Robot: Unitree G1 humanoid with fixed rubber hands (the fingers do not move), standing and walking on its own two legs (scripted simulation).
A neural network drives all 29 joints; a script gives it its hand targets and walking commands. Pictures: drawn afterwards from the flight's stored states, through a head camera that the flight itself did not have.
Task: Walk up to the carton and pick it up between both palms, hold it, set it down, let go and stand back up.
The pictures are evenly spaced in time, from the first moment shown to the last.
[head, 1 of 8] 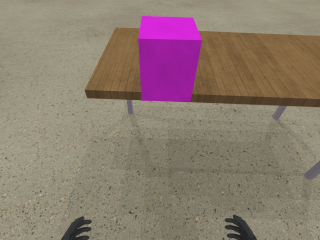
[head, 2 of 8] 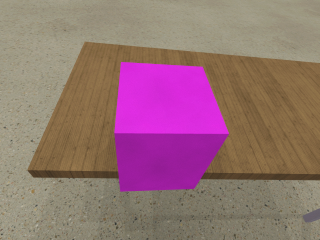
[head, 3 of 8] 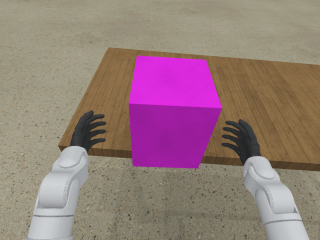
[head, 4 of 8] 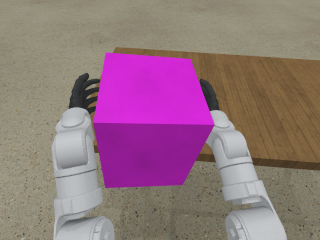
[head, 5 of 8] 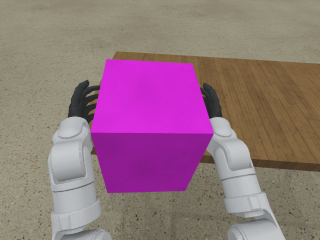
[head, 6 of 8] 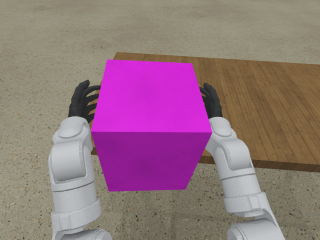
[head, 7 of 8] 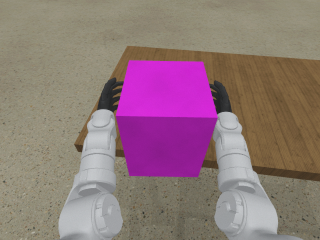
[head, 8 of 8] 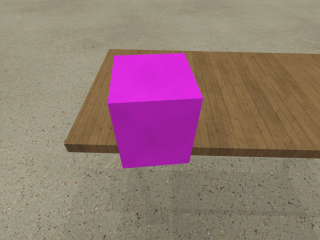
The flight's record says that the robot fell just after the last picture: no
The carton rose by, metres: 0.08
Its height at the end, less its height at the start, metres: +0.00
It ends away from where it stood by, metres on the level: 0.05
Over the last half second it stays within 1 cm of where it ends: yes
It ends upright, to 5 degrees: yes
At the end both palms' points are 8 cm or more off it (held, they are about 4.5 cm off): yes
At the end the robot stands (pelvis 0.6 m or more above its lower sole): yes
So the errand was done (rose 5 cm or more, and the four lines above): yes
